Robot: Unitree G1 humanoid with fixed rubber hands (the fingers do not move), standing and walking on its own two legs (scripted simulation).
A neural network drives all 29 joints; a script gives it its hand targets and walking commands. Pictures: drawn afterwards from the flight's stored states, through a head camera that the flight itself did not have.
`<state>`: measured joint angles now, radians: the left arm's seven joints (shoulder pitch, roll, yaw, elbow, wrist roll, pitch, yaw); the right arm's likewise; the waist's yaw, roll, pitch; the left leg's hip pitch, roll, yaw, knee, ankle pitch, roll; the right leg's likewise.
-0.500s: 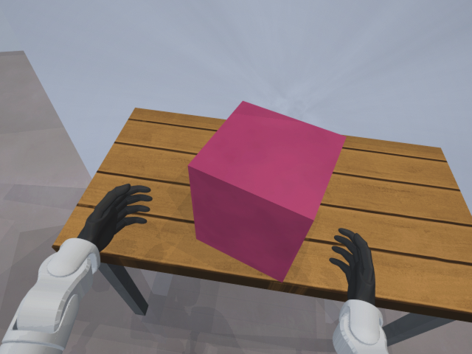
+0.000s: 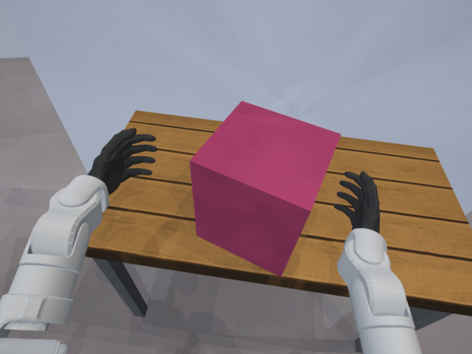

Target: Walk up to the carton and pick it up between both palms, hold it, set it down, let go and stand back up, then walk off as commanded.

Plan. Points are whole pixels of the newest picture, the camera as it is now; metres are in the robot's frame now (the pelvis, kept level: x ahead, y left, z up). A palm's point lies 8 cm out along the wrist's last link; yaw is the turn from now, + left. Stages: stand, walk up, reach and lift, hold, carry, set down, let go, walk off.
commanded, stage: reach and lift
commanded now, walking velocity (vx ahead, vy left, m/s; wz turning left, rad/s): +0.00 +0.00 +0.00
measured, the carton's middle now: (261, 190) +0.46 -0.03 +0.00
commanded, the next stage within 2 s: none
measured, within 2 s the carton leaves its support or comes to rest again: neither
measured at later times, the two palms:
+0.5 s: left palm (138, 133) +0.43 +0.19 +0.16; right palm (378, 191) +0.36 -0.18 +0.13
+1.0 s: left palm (170, 122) +0.47 +0.15 +0.15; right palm (374, 177) +0.39 -0.19 +0.13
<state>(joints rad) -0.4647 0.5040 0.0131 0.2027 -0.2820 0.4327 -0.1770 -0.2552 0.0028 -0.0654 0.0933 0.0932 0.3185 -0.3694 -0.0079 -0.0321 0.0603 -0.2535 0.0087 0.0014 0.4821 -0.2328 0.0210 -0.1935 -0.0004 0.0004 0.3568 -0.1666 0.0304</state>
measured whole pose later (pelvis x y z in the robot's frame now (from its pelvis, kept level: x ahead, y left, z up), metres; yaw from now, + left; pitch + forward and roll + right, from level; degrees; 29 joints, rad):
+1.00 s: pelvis +0.00 +0.00 +0.00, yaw +0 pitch +1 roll -2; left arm -1.01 0.39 -0.04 1.04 -0.27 0.17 -0.13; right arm -0.75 -0.01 -0.13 0.67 0.09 0.22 -0.33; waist -0.15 -0.03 0.04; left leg -0.25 0.01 0.00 0.48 -0.23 0.02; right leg -0.19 0.00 0.00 0.35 -0.17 0.03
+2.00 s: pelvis +0.01 +0.01 -0.01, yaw -1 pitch +9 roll -3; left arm -0.98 0.23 -0.05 1.35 -0.16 -0.17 -0.05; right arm -0.72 -0.01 -0.13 1.11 0.09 -0.27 -0.29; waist -0.15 -0.03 -0.06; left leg -0.48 0.01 0.00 0.60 -0.29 0.03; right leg -0.40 0.00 0.00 0.44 -0.20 0.04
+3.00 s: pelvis +0.01 +0.01 -0.01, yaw -1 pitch +11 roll -3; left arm -0.98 0.17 0.36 1.35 0.28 -0.28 -0.10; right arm -0.72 0.13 -0.53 1.11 -0.18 -0.45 -0.23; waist -0.15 -0.03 -0.06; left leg -0.48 0.01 0.00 0.55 -0.26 0.03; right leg -0.40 0.00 0.00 0.39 -0.18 0.04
